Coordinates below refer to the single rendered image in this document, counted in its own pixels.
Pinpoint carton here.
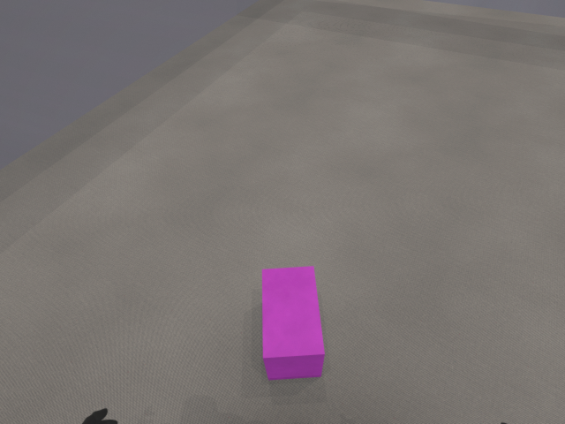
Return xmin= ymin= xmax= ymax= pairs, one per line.
xmin=262 ymin=266 xmax=325 ymax=380

